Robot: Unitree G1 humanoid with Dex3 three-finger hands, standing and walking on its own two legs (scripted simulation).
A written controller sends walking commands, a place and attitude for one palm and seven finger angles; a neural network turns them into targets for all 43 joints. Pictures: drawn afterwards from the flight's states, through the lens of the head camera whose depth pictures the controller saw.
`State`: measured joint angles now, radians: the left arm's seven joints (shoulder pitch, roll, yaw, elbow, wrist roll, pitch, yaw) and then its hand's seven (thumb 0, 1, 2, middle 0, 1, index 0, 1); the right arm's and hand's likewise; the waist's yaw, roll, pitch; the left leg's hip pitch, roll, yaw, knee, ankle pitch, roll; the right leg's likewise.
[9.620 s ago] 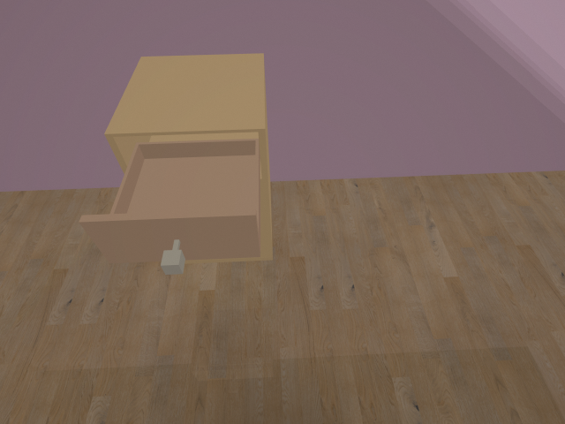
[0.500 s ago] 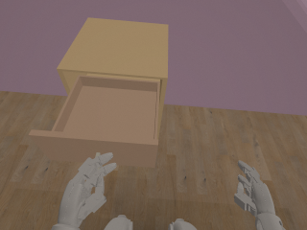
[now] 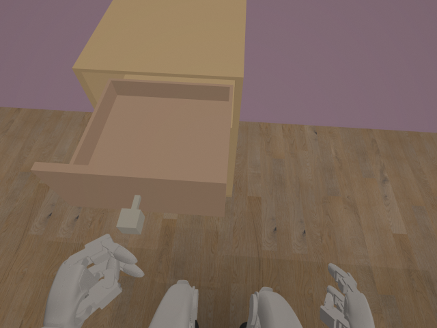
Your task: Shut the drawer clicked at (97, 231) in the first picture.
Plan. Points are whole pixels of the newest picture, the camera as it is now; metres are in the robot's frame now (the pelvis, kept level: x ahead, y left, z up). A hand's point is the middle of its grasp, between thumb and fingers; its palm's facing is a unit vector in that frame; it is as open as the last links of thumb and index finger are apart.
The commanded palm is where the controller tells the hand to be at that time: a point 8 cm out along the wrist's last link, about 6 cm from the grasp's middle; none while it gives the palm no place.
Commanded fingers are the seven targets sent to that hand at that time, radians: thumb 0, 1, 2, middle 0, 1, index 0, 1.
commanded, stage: raise the hand and make a fist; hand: left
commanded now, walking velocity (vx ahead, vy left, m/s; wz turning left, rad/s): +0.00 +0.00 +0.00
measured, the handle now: (133, 212) +0.35 +0.21 -0.07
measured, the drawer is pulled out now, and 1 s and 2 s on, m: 0.30 0.30 0.30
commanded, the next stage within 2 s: bring the fist close to the handle in 1.02 s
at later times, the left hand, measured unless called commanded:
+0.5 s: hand (117, 300) +0.17 +0.16 +0.04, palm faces -0.04 -1.00 +0.03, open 3.2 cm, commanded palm +0.13 +0.21 +0.03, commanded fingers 0.00 0.90 0.90 -1.40 -1.60 -1.40 -1.60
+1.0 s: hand (120, 298) +0.17 +0.16 +0.03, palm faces -0.04 -1.00 +0.02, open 3.3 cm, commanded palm +0.13 +0.21 +0.03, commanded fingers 0.00 0.90 0.90 -1.40 -1.60 -1.40 -1.60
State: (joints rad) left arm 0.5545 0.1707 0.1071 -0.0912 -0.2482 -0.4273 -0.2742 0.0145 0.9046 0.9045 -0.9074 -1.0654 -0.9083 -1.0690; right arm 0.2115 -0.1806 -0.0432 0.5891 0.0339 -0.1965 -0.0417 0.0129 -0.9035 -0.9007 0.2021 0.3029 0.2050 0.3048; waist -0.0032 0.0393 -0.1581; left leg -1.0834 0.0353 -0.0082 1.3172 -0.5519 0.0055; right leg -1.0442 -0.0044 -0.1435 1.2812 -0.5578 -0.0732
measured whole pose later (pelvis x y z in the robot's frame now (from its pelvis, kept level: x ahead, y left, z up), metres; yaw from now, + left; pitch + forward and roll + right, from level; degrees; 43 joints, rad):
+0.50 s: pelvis +0.00 +0.03 -0.01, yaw +0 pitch +20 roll -4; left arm 0.67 0.14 -0.05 -0.22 -0.14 -0.46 -0.17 0.01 0.90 0.90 -1.36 -1.55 -1.36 -1.56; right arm 0.15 -0.18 0.00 0.42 0.01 -0.14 -0.01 0.01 -0.90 -0.90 0.20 0.30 0.20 0.30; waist 0.02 0.03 -0.19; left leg -1.15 0.02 0.00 1.38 -0.58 0.05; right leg -1.09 -0.03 -0.13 1.32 -0.57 -0.03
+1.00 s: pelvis +0.01 +0.04 -0.02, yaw +0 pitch +22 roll -4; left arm 0.73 0.14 -0.10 -0.29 -0.10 -0.47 -0.12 0.01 0.91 0.90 -1.40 -1.60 -1.40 -1.60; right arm 0.19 -0.20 -0.02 0.40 0.01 -0.10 0.00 0.01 -0.90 -0.90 0.20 0.30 0.20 0.30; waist 0.02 0.03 -0.20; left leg -1.19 0.01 0.01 1.41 -0.60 0.06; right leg -1.13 -0.03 -0.13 1.35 -0.59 -0.02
